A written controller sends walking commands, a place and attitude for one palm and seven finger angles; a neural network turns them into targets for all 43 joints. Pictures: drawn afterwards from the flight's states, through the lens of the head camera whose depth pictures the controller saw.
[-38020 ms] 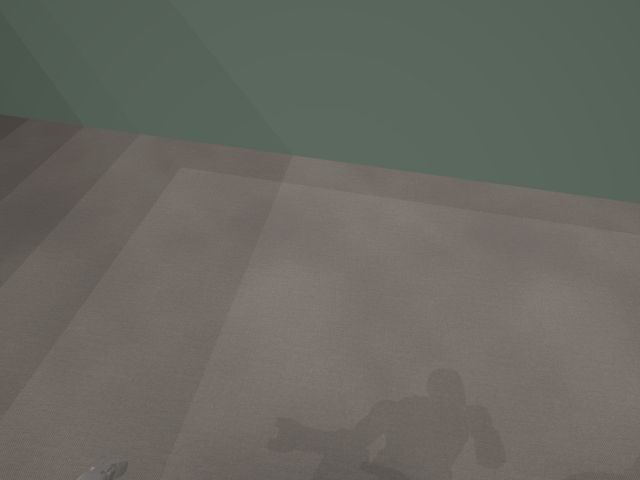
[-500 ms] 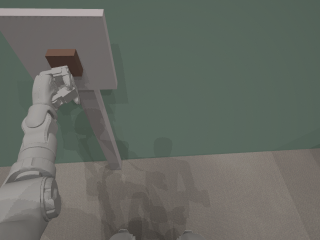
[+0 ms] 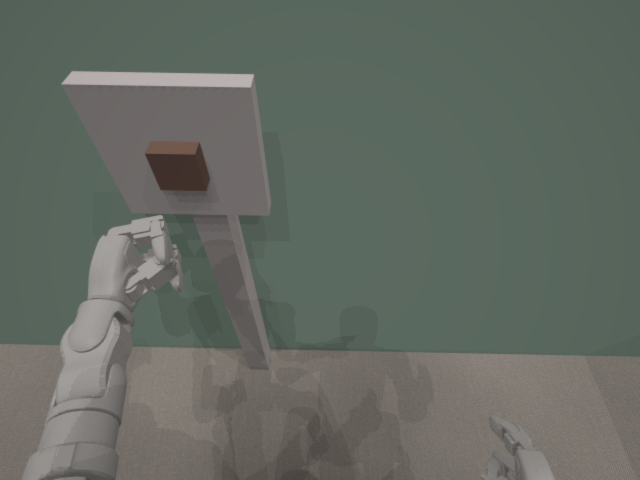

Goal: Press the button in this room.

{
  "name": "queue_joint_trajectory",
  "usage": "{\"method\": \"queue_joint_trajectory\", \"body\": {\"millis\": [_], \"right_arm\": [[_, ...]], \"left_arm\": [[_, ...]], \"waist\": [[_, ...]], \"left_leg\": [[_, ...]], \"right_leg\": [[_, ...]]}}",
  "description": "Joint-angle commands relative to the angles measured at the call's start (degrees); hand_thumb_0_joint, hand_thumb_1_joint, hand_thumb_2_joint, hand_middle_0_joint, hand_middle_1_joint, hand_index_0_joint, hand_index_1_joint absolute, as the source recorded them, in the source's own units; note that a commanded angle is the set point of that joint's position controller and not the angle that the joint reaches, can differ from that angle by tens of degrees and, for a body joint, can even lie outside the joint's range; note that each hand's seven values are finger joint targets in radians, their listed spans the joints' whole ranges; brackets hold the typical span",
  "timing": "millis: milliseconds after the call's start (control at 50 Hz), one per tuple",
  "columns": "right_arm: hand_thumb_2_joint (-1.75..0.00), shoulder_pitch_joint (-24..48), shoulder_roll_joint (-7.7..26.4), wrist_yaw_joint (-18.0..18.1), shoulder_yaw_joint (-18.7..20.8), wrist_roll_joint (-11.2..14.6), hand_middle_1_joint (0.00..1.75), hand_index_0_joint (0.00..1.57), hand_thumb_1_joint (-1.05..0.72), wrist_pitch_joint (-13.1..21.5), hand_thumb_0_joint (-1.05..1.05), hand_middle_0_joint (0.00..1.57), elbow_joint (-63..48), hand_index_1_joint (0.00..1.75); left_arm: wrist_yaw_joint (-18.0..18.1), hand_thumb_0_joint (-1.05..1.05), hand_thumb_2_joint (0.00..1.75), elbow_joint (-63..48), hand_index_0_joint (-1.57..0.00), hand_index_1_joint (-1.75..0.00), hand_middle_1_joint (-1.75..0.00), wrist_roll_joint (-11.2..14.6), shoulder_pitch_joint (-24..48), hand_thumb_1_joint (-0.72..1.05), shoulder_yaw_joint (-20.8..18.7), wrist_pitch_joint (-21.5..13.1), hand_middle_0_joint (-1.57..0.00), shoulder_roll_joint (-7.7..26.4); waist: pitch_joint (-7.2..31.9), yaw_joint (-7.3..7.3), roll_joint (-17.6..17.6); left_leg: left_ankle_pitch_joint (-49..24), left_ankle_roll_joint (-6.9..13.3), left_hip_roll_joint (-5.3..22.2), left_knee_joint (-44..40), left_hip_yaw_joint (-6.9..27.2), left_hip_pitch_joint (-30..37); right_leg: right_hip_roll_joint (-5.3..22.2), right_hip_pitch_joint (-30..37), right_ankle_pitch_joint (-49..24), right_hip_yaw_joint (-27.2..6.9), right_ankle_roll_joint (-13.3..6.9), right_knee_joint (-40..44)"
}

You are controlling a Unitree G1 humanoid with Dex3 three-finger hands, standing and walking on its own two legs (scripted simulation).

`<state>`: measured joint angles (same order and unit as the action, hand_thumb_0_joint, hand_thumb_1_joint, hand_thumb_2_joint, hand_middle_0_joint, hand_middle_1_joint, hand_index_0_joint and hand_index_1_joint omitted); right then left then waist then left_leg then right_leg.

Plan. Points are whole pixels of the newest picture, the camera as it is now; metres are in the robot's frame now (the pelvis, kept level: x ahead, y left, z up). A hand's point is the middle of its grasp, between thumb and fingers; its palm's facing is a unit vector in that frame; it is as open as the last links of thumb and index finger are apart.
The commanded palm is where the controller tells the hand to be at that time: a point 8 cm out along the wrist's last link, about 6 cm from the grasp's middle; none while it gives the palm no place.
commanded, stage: pull the fist back off the button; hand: left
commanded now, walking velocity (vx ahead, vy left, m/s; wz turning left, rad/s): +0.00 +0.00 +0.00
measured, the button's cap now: (180, 165) +0.48 +0.22 +0.12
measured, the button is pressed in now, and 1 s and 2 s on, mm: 0 0 0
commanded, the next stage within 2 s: draw the hand back to the body in 0.02 s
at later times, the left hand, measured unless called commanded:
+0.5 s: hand (145, 290) +0.29 +0.20 +0.12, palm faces +0.06 -1.00 -0.03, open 3.1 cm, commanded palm +0.25 +0.25 +0.13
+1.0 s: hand (79, 343) +0.21 +0.23 +0.15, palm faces +0.36 -0.88 -0.30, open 3.1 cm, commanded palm +0.16 +0.27 +0.17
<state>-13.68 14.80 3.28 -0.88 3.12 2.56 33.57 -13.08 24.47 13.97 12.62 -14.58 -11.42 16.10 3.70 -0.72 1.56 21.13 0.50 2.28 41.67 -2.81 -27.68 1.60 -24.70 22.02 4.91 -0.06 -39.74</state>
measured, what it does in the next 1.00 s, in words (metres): stands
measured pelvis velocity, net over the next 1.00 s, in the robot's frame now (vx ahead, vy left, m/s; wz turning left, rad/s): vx -0.01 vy -0.01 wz -0.01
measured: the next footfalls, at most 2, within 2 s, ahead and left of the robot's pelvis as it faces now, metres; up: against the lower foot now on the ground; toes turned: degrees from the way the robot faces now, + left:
none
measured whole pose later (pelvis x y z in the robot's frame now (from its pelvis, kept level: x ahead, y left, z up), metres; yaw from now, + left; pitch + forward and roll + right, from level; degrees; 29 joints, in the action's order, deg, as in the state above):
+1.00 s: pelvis -0.01 -0.01 +0.03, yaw +0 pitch -4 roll +0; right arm -10.3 13.1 4.8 -1.7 0.7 5.7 36.4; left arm 6.2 -13.7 3.8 -18.8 -12.2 -4.2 16.5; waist -1.8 2.8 3.1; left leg 12.6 0.0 1.7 23.5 -3.6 -6.6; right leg 0.9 -4.5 13.9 4.5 -0.5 -22.7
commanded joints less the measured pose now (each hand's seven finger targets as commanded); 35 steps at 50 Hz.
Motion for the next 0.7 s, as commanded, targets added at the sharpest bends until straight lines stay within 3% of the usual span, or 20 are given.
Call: {"method": "queue_joint_trajectory", "body": {"millis": [0, 40, 60, 100, 140, 160, 180, 280, 340, 460, 500, 540, 560, 600, 620, 640, 660, 680], "right_arm": [[-0.9, 0.07, 7.66, 0.81, 2.43, -0.14, 0.3, 0.2, -0.9, 2.59, 0.0, 0.2, -5.97, 0.3], [-0.9, 0.51, 7.54, 0.79, 2.34, -0.31, 0.3, 0.2, -0.9, 2.78, 0.0, 0.2, -6.16, 0.3], [-0.9, 0.18, 7.87, 0.74, 2.29, -0.44, 0.3, 0.2, -0.9, 2.63, 0.0, 0.2, -6.03, 0.3], [-0.9, 0.81, 7.48, 0.6, 2.17, -0.33, 0.3, 0.2, -0.9, 2.41, 0.0, 0.2, -6.49, 0.3], [-0.9, 1.67, 7.14, 0.29, 2.17, -0.2, 0.3, 0.2, -0.9, 2.56, 0.0, 0.2, -7.69, 0.3], [-0.9, 1.77, 7.23, 0.22, 2.17, -0.17, 0.3, 0.2, -0.9, 2.5, 0.0, 0.2, -8.07, 0.3], [-0.9, 2.42, 6.9, 0.06, 2.02, -0.05, 0.3, 0.2, -0.9, 2.63, 0.0, 0.2, -8.84, 0.3], [-0.9, 4.09, 7.06, 0.62, 1.83, 0.6, 0.3, 0.2, -0.9, 2.83, 0.0, 0.2, -9.48, 0.3], [-0.9, 4.86, 6.69, 1.13, 1.8, 0.68, 0.3, 0.2, -0.9, 3.86, 0.0, 0.2, -9.89, 0.3], [-0.9, 5.91, 6.86, 1.93, 1.55, 0.87, 0.3, 0.2, -0.9, 6.19, 0.0, 0.2, -9.3, 0.3], [-0.9, 6.67, 6.49, 2.04, 1.29, 1.0, 0.3, 0.2, -0.9, 6.92, 0.0, 0.2, -9.67, 0.3], [-0.9, 7.06, 6.51, 2.26, 1.22, 1.03, 0.3, 0.2, -0.9, 7.59, 0.0, 0.2, -9.63, 0.3], [-0.9, 7.16, 6.54, 2.22, 1.2, 0.98, 0.3, 0.2, -0.9, 7.84, 0.0, 0.2, -9.75, 0.3], [-0.9, 7.57, 6.12, 2.16, 0.92, 1.06, 0.3, 0.2, -0.9, 8.43, 0.0, 0.2, -10.23, 0.3], [-0.9, 9.1, 5.88, 2.6, 1.51, -0.39, 0.3, 0.2, -0.9, 8.4, 0.0, 0.2, -9.19, 0.3], [-0.9, 9.0, 5.27, 2.7, 1.19, -0.82, 0.3, 0.2, -0.9, 8.5, 0.0, 0.2, -8.69, 0.3], [-0.9, 9.3, 5.54, 2.65, 1.32, -0.95, 0.3, 0.2, -0.9, 8.22, 0.0, 0.2, -7.88, 0.3], [-0.9, 9.15, 5.16, 2.65, 1.23, -0.99, 0.3, 0.2, -0.9, 7.72, 0.0, 0.2, -7.71, 0.3]], "left_arm": [[0.35, 0.0, 0.9, -13.3, -1.3, -1.5, -1.5, 0.73, 22.98, 0.9, -1.87, -3.44, -1.3, 11.15], [0.44, 0.0, 0.9, -13.17, -1.3, -1.5, -1.5, 0.82, 21.51, 0.9, -2.64, -3.51, -1.3, 11.31], [0.33, 0.0, 0.9, -11.59, -1.3, -1.5, -1.5, 0.89, 20.49, 0.9, -3.57, -3.42, -1.3, 12.62], [-0.17, 0.0, 0.9, -11.65, -1.3, -1.5, -1.5, 0.69, 19.82, 0.9, -2.88, -3.41, -1.3, 11.74], [-0.43, 0.0, 0.9, -13.93, -1.3, -1.5, -1.5, 1.29, 15.18, 0.9, -4.05, -3.13, -1.3, 12.09], [-0.44, 0.0, 0.9, -13.99, -1.3, -1.5, -1.5, 1.7, 12.06, 0.9, -5.58, -2.93, -1.3, 13.49], [-0.73, 0.0, 0.9, -15.89, -1.3, -1.5, -1.5, 1.98, 9.98, 0.9, -5.07, -2.62, -1.3, 12.48], [-1.08, 0.0, 0.9, -18.51, -1.3, -1.5, -1.5, 3.45, 6.87, 0.9, -7.19, 0.32, -1.3, 14.01], [-1.23, 0.0, 0.9, -24.42, -1.3, -1.5, -1.5, 3.73, 6.86, 0.9, -6.04, 0.82, -1.3, 12.93], [-1.92, 0.0, 0.9, -28.36, -1.3, -1.5, -1.5, 4.66, 2.28, 0.9, -5.94, 2.36, -1.3, 13.06], [-2.06, 0.0, 0.9, -30.08, -1.3, -1.5, -1.5, 4.82, 0.19, 0.9, -5.27, 3.38, -1.3, 11.76], [-1.98, 0.0, 0.9, -31.83, -1.3, -1.5, -1.5, 4.96, -1.32, 0.9, -6.59, 4.43, -1.3, 12.95], [-1.94, 0.0, 0.9, -32.06, -1.3, -1.5, -1.5, 5.35, -3.25, 0.9, -7.45, 5.03, -1.3, 13.36], [-2.06, 0.0, 0.9, -35.16, -1.3, -1.5, -1.5, 5.26, -4.57, 0.9, -6.44, 5.95, -1.3, 12.07], [6.47, 0.0, 0.9, -40.68, -1.3, -1.5, -1.5, -3.06, -4.49, 0.9, -6.18, 4.33, -1.3, 17.56], [10.39, 0.0, 0.9, -38.45, -1.3, -1.5, -1.5, -3.81, -9.6, 0.9, -3.88, 4.53, -1.3, 12.09], [12.86, 0.0, 0.9, -39.26, -1.3, -1.5, -1.5, -4.94, -11.37, 0.9, -3.5, 4.49, -1.3, 12.27], [14.49, 0.0, 0.9, -39.04, -1.3, -1.5, -1.5, -5.82, -14.08, 0.9, -3.17, 4.51, -1.3, 11.41]], "waist": [[15.42, -2.62, 1.68], [16.71, -1.73, 2.1], [16.96, -1.62, -0.36], [17.48, -1.12, 1.91], [18.9, 0.45, 3.0], [18.95, 0.99, 0.77], [18.89, 1.37, 1.34], [12.13, 0.86, -1.66], [13.13, 0.69, 1.53], [9.77, 0.65, -0.13], [9.61, 1.21, 0.7], [8.97, 1.62, 1.36], [8.88, 1.91, -0.71], [8.99, 2.04, 1.07], [3.5, 2.88, -0.46], [0.62, 1.99, -1.57], [-0.13, 2.51, -4.69], [0.21, 2.28, -3.9]], "left_leg": [[-20.55, 0.67, -1.53, -3.82, 3.41, 12.8], [-21.52, 0.61, -1.7, -3.78, 3.32, 13.14], [-20.97, 0.8, -1.75, -3.6, 3.33, 11.9], [-22.0, 0.66, -1.94, -3.81, 2.88, 12.15], [-22.88, 0.58, -1.88, -4.41, 2.78, 13.02], [-23.51, 0.77, -1.8, -4.59, 2.89, 12.35], [-23.96, 0.84, -1.86, -5.08, 2.33, 12.35], [-16.97, 1.15, -1.96, -7.5, 1.74, 9.96], [-16.36, 1.16, -2.05, -8.21, 1.75, 12.7], [-13.2, 1.29, -1.94, -9.58, 2.29, 13.38], [-12.25, 1.23, -2.14, -10.49, 2.35, 14.04], [-12.05, 1.11, -2.26, -10.87, 2.37, 14.17], [-12.34, 1.3, -2.16, -10.74, 2.32, 14.04], [-12.85, 1.18, -2.25, -11.43, 2.28, 15.08], [-11.22, 1.52, -2.14, -13.44, 1.34, 14.99], [-8.67, 1.4, -2.03, -14.65, 1.43, 14.98], [-8.46, 1.65, -1.75, -15.47, 1.57, 15.31], [-8.67, 1.75, -1.64, -16.0, 1.19, 16.68]], "right_leg": [[-2.23, 2.16, -23.23, -1.86, -0.83, 3.42], [-2.03, 3.38, -24.18, -1.83, -0.95, 3.22], [-2.11, 4.52, -24.38, -2.0, -0.91, 3.23], [-1.92, 5.19, -25.73, -2.11, -0.93, 3.01], [-1.96, 7.03, -26.28, -2.05, -1.11, 3.22], [-2.07, 8.77, -27.19, -2.04, -1.16, 3.37], [-1.92, 9.75, -28.66, -2.15, -0.99, 3.56], [-2.0, 9.25, -24.07, -2.53, -0.42, 6.66], [-2.06, 9.19, -22.34, -2.57, -0.51, 7.49], [-2.09, 8.85, -17.97, -2.53, -0.34, 9.71], [-1.88, 9.01, -16.79, -2.44, -0.3, 10.24], [-1.77, 9.49, -16.4, -2.37, -0.29, 10.71], [-1.78, 10.17, -16.72, -2.64, -0.18, 11.18], [-1.71, 10.36, -17.23, -2.19, -0.22, 11.24], [-0.5, 9.54, -14.25, -4.63, -0.39, 16.61], [-0.12, 9.07, -10.78, -4.23, -0.26, 17.78], [-0.3, 10.38, -9.58, -4.37, -0.24, 19.29], [-0.13, 11.29, -9.51, -4.56, -0.15, 19.41]]}}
